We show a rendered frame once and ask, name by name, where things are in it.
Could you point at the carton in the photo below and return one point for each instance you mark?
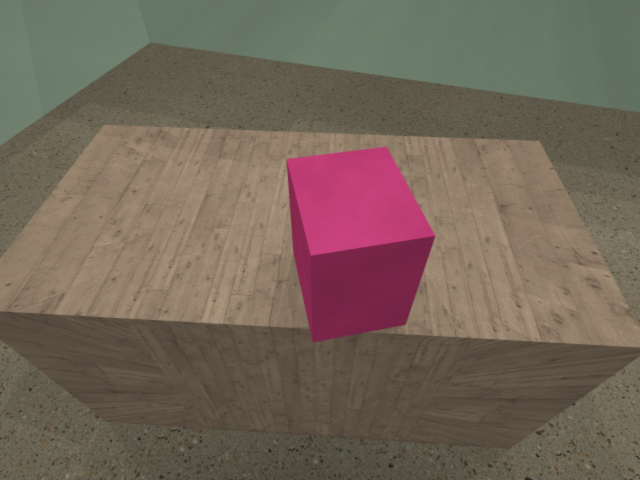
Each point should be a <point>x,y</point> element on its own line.
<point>360,241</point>

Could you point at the pedestal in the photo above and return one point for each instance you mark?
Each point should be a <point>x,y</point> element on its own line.
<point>157,284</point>

